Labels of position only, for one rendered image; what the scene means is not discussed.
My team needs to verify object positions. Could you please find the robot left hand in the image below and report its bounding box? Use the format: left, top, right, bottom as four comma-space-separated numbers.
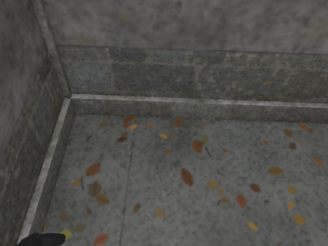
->
15, 233, 66, 246

